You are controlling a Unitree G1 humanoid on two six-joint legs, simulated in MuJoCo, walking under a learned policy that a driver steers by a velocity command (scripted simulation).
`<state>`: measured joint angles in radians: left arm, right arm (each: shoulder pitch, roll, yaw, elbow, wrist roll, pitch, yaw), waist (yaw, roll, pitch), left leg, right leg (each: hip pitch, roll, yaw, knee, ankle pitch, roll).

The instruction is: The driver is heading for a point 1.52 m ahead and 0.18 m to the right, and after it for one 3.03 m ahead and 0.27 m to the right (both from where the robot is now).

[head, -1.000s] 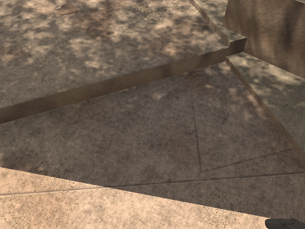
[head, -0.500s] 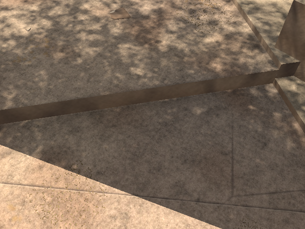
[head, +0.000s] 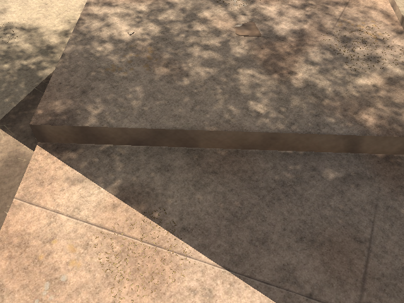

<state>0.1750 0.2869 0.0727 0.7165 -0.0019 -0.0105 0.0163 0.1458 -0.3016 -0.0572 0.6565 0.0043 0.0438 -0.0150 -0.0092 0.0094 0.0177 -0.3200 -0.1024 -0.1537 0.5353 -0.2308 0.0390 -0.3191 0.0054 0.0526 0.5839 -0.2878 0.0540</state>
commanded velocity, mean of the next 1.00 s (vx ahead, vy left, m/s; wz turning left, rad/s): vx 0.40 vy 0.00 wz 0.06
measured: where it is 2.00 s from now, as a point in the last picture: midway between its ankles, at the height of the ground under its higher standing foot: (200, 239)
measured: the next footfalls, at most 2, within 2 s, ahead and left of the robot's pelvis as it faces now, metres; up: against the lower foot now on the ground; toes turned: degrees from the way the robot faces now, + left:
right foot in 0.02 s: +0.05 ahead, -0.13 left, +0.00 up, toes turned +3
left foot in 0.38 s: +0.15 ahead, +0.14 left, +0.00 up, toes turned +2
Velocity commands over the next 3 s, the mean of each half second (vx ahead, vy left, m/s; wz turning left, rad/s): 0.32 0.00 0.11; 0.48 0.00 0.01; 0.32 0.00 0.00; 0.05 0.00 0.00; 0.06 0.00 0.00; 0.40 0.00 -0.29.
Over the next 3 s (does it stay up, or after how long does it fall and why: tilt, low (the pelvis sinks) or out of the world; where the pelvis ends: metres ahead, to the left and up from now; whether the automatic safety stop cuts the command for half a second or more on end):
stays up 0.92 0.03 -0.01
